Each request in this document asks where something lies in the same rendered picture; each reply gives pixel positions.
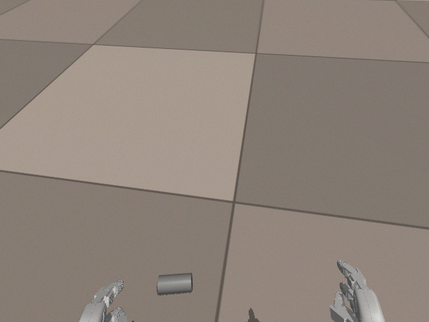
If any right robot hand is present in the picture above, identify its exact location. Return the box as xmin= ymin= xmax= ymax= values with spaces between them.
xmin=330 ymin=260 xmax=385 ymax=322

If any left robot hand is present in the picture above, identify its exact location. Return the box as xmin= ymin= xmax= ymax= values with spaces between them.
xmin=78 ymin=280 xmax=131 ymax=322

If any can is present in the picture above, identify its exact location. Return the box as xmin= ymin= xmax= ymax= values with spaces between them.
xmin=158 ymin=273 xmax=192 ymax=294

